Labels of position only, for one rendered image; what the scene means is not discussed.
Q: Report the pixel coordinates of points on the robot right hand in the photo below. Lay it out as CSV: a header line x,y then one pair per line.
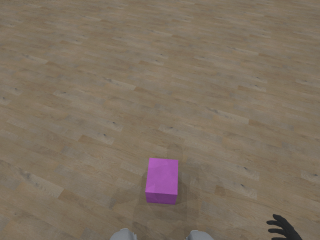
x,y
287,230

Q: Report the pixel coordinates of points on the robot left thigh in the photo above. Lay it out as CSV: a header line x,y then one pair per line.
x,y
124,235

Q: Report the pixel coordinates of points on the carton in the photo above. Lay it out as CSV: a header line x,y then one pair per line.
x,y
162,181

